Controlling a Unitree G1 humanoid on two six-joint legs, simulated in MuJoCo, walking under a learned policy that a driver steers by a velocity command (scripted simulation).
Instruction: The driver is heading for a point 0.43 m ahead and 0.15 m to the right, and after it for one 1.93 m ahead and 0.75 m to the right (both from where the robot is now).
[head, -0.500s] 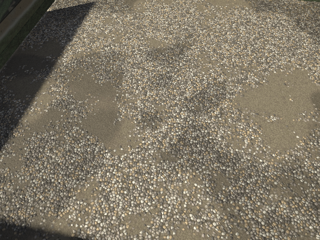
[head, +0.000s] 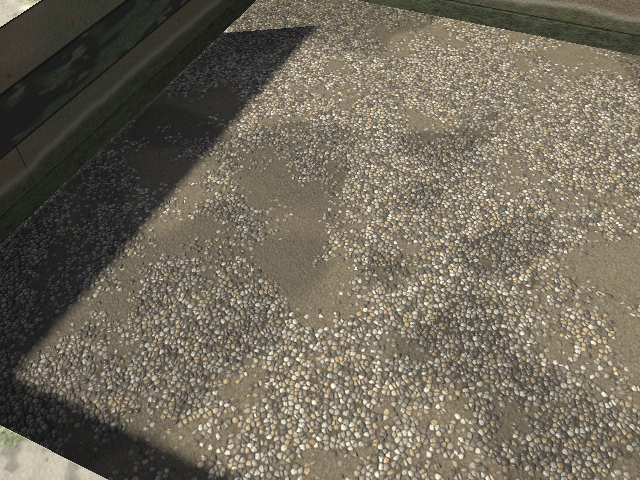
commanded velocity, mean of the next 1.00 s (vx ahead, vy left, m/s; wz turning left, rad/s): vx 0.67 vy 0.00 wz -0.58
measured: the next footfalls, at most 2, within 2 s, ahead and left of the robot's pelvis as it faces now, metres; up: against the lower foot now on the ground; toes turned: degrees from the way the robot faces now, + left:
left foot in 1.24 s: -0.03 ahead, +0.03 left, +0.00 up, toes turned -38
right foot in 1.48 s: -0.16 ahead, -0.21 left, +0.00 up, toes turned -32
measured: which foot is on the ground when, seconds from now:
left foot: down 0.00-1.00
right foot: down 0.00-1.00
